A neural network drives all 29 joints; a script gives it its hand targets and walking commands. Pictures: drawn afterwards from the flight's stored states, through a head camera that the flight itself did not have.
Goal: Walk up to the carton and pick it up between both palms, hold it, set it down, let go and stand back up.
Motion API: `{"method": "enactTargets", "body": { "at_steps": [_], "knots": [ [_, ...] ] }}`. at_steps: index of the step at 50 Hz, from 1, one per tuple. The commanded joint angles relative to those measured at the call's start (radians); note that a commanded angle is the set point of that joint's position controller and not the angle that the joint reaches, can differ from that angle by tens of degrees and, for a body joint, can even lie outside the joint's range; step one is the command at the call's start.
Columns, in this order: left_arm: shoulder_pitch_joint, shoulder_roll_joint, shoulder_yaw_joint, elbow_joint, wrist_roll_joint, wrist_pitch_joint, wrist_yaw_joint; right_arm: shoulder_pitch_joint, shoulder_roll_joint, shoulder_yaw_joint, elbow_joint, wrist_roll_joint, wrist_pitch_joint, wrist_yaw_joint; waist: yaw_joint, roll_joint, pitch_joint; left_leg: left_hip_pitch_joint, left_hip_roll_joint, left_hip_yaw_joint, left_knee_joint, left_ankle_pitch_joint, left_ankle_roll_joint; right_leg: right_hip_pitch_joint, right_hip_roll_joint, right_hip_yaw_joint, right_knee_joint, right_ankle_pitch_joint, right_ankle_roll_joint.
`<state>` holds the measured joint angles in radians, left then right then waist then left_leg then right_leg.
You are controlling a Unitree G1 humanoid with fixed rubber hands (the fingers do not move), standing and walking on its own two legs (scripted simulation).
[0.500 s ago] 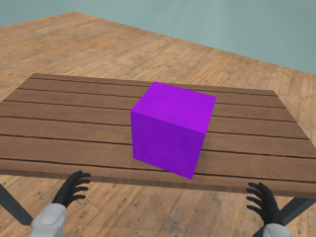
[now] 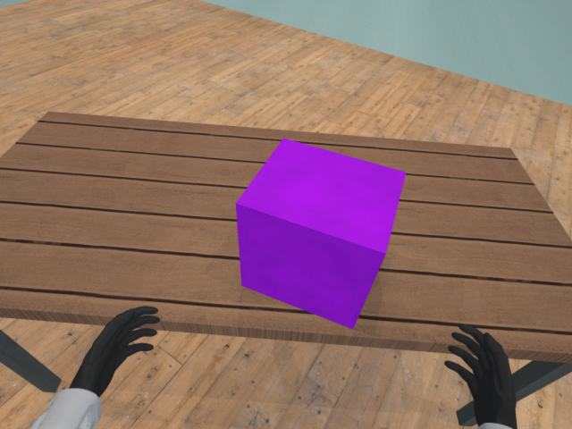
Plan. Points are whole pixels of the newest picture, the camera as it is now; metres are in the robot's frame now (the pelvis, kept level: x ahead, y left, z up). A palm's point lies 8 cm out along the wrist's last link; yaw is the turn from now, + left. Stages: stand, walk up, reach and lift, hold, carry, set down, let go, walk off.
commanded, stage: reach and lift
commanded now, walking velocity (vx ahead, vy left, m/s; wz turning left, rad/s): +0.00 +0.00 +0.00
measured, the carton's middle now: (318, 233) +0.45 -0.04 -0.01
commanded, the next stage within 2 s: none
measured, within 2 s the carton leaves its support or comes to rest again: neither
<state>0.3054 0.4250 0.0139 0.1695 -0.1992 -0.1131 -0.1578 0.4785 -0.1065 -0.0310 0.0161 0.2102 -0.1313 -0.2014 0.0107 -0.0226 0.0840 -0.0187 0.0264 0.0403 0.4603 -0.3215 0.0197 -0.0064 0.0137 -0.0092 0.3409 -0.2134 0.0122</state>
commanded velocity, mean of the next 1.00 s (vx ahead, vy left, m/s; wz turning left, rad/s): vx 0.00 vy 0.00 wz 0.00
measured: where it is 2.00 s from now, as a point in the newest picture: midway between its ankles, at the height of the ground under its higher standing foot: outside the picture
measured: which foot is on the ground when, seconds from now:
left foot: down 0.00-1.00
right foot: down 0.00-1.00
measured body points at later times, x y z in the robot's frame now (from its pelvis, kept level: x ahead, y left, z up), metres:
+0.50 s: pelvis +0.02 +0.01 +0.00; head +0.02 +0.03 +0.45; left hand +0.27 +0.25 +0.04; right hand +0.24 -0.21 +0.04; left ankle -0.03 +0.09 -0.74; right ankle -0.01 -0.14 -0.74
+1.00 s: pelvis -0.01 +0.00 +0.00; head -0.02 +0.02 +0.45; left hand +0.33 +0.22 +0.10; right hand +0.28 -0.20 +0.10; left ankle -0.03 +0.09 -0.74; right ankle -0.01 -0.14 -0.74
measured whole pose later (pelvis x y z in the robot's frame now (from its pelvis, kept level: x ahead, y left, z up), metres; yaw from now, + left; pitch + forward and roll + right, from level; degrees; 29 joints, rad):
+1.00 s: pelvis -0.01 +0.00 +0.00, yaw +0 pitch -6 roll -2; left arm -0.24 0.45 0.01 0.14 -0.26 0.42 -0.15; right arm -0.09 -0.11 -0.05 -0.02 0.23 0.33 -0.25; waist -0.04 -0.01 0.07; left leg -0.06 0.03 0.04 0.44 -0.29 0.02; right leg -0.03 0.01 -0.01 0.29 -0.16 0.02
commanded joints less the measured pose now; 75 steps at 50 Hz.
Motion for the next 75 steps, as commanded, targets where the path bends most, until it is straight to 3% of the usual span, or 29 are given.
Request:
{"method": "enactTargets", "body": {
  "at_steps": [1, 7, 14, 22, 28, 34, 39, 46, 50, 63, 69, 75],
  "knots": [
    [-0.110, 0.167, -0.015, -0.221, -0.139, 0.032, -0.018, -0.100, 0.010, 0.050, -0.274, -0.006, 0.072, -0.022, 0.001, 0.123, -0.022, -0.067, 0.008, -0.030, -0.107, 0.251, -0.051, -0.047, -0.031, 0.061, -0.067, 0.124, -0.078],
    [-0.217, 0.189, -0.004, -0.361, -0.170, 0.071, 0.011, -0.182, -0.015, 0.007, -0.343, -0.007, 0.136, -0.021, -0.007, 0.165, -0.093, -0.062, 0.017, -0.036, -0.097, 0.355, -0.075, -0.042, -0.023, 0.063, -0.050, 0.174, -0.075],
    [-0.261, 0.172, 0.007, -0.357, -0.174, 0.141, 0.017, -0.227, -0.050, -0.029, -0.319, -0.002, 0.191, -0.026, -0.039, 0.158, -0.112, -0.002, 0.015, -0.042, -0.079, 0.493, -0.096, -0.047, -0.020, 0.062, -0.056, 0.294, -0.060],
    [-0.368, 0.153, 0.042, -0.444, -0.164, 0.260, 0.026, -0.335, -0.124, -0.081, -0.331, 0.019, 0.214, -0.035, -0.068, 0.174, -0.182, 0.102, 0.015, -0.058, -0.039, 0.761, -0.138, -0.066, 0.005, 0.040, -0.063, 0.419, -0.053],
    [-0.444, 0.151, 0.063, -0.455, -0.150, 0.349, 0.029, -0.399, -0.159, -0.116, -0.315, 0.030, 0.244, -0.044, -0.100, 0.158, -0.203, 0.125, 0.010, -0.058, -0.032, 0.820, -0.144, -0.055, 0.014, 0.027, -0.066, 0.463, -0.046],
    [-0.570, 0.161, 0.086, -0.443, -0.134, 0.428, 0.029, -0.508, -0.184, -0.143, -0.297, 0.034, 0.297, -0.057, -0.121, 0.142, -0.219, 0.110, 0.002, -0.049, -0.039, 0.793, -0.134, -0.037, 0.016, 0.023, -0.058, 0.472, -0.037],
    [-0.708, 0.186, 0.106, -0.350, -0.124, 0.473, 0.029, -0.641, -0.201, -0.155, -0.264, 0.035, 0.353, -0.062, -0.121, 0.117, -0.211, 0.053, -0.007, -0.036, -0.069, 0.659, -0.108, -0.017, 0.010, 0.027, -0.053, 0.444, -0.027],
    [-0.945, 0.206, 0.100, -0.057, -0.107, 0.523, 0.009, -0.870, -0.209, -0.199, -0.095, 0.011, 0.456, -0.067, -0.138, 0.072, -0.127, -0.133, -0.006, -0.017, -0.167, 0.240, -0.047, 0.014, -0.003, 0.035, -0.060, 0.258, -0.033],
    [-1.099, 0.222, 0.079, 0.042, -0.105, 0.506, 0.005, -0.972, -0.213, -0.222, 0.004, -0.004, 0.499, -0.064, -0.157, 0.079, -0.164, -0.189, 0.003, -0.012, -0.198, 0.118, -0.030, 0.030, -0.002, 0.034, -0.052, 0.193, -0.037],
    [-1.358, 0.219, -0.002, 0.247, -0.139, 0.401, 0.028, -1.230, -0.207, -0.203, 0.122, 0.003, 0.438, -0.052, -0.197, 0.078, -0.471, -0.118, -0.014, -0.012, -0.136, 0.260, -0.033, 0.019, 0.019, -0.003, -0.014, 0.325, -0.016],
    [-1.383, 0.225, 0.044, 0.278, -0.086, 0.414, 0.025, -1.250, -0.238, -0.161, 0.160, 0.028, 0.409, -0.051, -0.184, 0.097, -0.558, -0.040, -0.028, -0.016, -0.081, 0.473, -0.057, 0.022, 0.030, -0.013, 0.007, 0.508, -0.001],
    [-1.452, 0.244, 0.080, 0.302, -0.054, 0.443, 0.032, -1.328, -0.277, -0.144, 0.213, 0.042, 0.407, -0.042, -0.174, 0.102, -0.543, -0.029, -0.032, -0.020, -0.065, 0.532, -0.068, 0.030, 0.038, -0.012, 0.019, 0.557, 0.006]
  ]
}}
